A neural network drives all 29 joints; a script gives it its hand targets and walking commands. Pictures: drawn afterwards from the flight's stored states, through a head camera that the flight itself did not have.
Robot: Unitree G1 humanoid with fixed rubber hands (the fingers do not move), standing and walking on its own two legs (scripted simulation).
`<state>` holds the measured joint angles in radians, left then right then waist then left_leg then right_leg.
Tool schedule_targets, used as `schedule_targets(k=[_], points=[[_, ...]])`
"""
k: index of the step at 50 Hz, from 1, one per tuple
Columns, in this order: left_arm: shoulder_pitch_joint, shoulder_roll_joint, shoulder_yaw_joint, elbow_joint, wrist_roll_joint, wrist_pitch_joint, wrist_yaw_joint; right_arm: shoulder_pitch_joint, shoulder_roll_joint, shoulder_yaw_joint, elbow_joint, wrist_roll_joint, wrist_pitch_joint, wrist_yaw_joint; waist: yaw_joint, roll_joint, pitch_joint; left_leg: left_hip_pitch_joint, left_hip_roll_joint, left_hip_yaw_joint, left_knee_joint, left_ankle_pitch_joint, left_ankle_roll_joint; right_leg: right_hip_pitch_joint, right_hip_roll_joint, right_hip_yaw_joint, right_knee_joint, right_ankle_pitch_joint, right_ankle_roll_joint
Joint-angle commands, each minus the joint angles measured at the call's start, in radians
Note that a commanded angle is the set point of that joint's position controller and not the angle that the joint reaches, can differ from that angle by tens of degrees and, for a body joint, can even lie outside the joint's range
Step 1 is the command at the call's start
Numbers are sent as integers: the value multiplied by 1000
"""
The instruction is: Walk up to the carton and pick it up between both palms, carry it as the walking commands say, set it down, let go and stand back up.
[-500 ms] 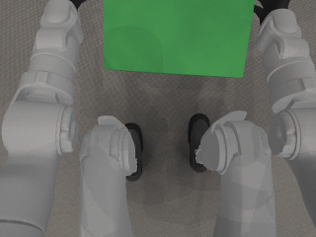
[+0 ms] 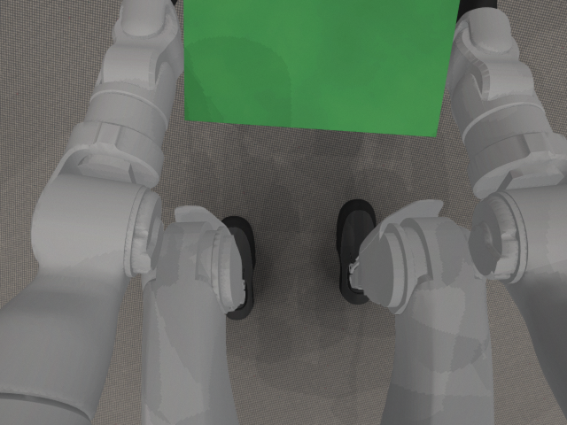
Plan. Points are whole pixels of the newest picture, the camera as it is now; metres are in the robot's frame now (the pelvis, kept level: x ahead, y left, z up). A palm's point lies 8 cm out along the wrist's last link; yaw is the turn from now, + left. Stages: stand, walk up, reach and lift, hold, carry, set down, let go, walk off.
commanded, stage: reach and lift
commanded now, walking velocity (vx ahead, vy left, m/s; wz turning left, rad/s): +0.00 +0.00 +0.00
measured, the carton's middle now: (309, 23) +0.54 -0.02 -0.24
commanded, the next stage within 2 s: none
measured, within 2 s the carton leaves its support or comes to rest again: leaves its support in 0.64 s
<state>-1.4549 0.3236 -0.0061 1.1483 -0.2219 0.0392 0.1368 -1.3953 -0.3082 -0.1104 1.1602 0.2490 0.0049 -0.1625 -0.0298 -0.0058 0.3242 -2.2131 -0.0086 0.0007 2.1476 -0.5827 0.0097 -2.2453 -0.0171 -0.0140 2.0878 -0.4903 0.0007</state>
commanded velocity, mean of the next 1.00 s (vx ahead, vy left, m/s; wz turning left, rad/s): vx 0.00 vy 0.00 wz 0.00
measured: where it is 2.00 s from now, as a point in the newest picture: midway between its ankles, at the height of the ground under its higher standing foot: (296, 276)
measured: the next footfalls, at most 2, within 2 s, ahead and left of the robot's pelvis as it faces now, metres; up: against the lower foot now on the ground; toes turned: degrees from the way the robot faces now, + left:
none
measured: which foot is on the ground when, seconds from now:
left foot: down 0.00-1.00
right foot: down 0.00-1.00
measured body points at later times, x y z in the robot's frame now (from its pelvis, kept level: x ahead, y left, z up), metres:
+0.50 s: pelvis +0.00 +0.00 -0.02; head +0.35 +0.00 +0.26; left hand +0.57 +0.14 -0.17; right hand +0.54 -0.19 -0.18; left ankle +0.11 +0.11 -0.35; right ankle +0.13 -0.12 -0.35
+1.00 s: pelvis +0.01 +0.00 +0.01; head +0.34 +0.01 +0.31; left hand +0.57 +0.15 -0.11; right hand +0.54 -0.18 -0.12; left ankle +0.11 +0.11 -0.35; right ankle +0.13 -0.12 -0.35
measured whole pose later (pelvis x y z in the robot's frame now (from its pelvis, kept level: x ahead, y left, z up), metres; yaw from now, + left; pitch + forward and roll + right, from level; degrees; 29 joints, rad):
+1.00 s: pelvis +0.01 +0.00 +0.01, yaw +1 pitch +42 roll -1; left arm -1.33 0.20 0.31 0.89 0.07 0.28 0.04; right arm -1.24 -0.19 -0.38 0.83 -0.04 0.29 -0.09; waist -0.04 0.02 0.10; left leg -2.26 -0.03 0.01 2.09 -0.57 0.01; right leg -2.29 -0.01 0.00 2.04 -0.50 0.01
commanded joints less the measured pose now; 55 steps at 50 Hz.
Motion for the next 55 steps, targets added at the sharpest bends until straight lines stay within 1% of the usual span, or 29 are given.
schedule_targets(k=[1, 6, 9, 12, 15, 16, 18, 21, 24, 28, 33, 35, 39, 41, 44, 48, 53, 55], points=[[-276, 4, -19, -103, -6, -23, -12, -285, 27, 48, -116, 12, -21, 18, 9, 25, -1210, 522, -55, 10, -198, 256, -24, 675, 67, -14, -119, 285, 25], [-306, -89, -49, -114, -15, -33, -30, -331, 117, 92, -132, 23, -23, 36, 10, 21, -1211, 523, -62, 5, -198, 265, -17, 677, 77, -14, -123, 289, 22], [-346, -200, -71, -122, -13, -33, -55, -382, 230, 125, -141, 24, -18, 61, 15, 19, -1208, 513, -68, 6, -194, 265, -12, 675, 87, -14, -120, 289, 21], [-409, -384, -103, -139, -6, -21, -102, -460, 409, 161, -157, 15, -6, 105, 16, 23, -1200, 497, -78, 11, -187, 257, -8, 665, 100, -18, -114, 279, 19], [-491, -658, -130, -156, 19, 6, -180, -566, 674, 205, -184, 0, 20, 179, 18, 18, -1172, 468, -92, 19, -178, 238, 0, 646, 116, -24, -104, 258, 17], [-504, -723, -123, -157, 33, 18, -202, -589, 733, 208, -193, -5, 29, 200, 21, 17, -1164, 458, -95, 23, -174, 234, 2, 638, 120, -26, -100, 251, 16], [-506, -800, -104, -160, 55, 37, -233, -612, 798, 201, -215, -11, 46, 230, 27, 19, -1165, 452, -99, 32, -168, 238, 5, 627, 126, -30, -91, 247, 14], [-500, -874, -86, -182, 72, 61, -267, -631, 863, 194, -253, -20, 70, 260, 28, 23, -1187, 455, -102, 40, -158, 253, 8, 607, 128, -35, -79, 249, 11], [-504, -917, -84, -219, 76, 82, -286, -644, 899, 194, -301, -26, 91, 280, 24, 28, -1228, 471, -105, 44, -150, 263, 9, 594, 125, -41, -70, 247, 8], [-538, -955, -111, -295, 62, 108, -297, -675, 935, 223, -388, -19, 120, 296, 15, 30, -1346, 528, -107, 49, -143, 279, 7, 627, 121, -54, -61, 255, 8], [-598, -988, -167, -428, 27, 130, -298, -684, 999, 254, -486, 1, 151, 298, -5, 26, -1560, 609, -114, 59, -145, 337, 2, 735, 129, -68, -62, 329, 13], [-586, -1004, -167, -429, 35, 145, -303, -667, 1012, 242, -485, -18, 169, 302, -16, 37, -1538, 600, -115, 57, -158, 321, 0, 716, 129, -71, -74, 315, 14], [-502, -1047, -100, -353, 109, 181, -326, -605, 1037, 179, -444, -91, 205, 322, -34, 47, -1362, 505, -121, 50, -195, 240, 2, 613, 128, -70, -112, 235, 10], [-467, -1065, -66, -326, 145, 197, -337, -576, 1044, 149, -433, -126, 221, 333, -40, 46, -1313, 469, -126, 48, -210, 225, 2, 583, 128, -69, -128, 221, 9], [-435, -1084, -35, -306, 182, 214, -345, -552, 1046, 122, -434, -162, 238, 348, -44, 47, -1297, 451, -131, 46, -229, 224, 2, 562, 129, -71, -147, 216, 7], [-426, -1102, -36, -329, 197, 225, -346, -558, 1052, 133, -480, -176, 250, 362, -39, 46, -1373, 485, -138, 49, -243, 263, 2, 588, 133, -75, -164, 241, 6], [-442, -1112, -96, -439, 166, 239, -335, -579, 1070, 201, -589, -143, 271, 364, -26, 36, -1599, 592, -144, 57, -258, 363, -2, 710, 144, -81, -180, 337, 11], [-431, -1113, -101, -443, 169, 250, -334, -559, 1081, 205, -579, -145, 285, 365, -22, 35, -1587, 588, -143, 58, -275, 359, -4, 706, 146, -81, -196, 334, 13]])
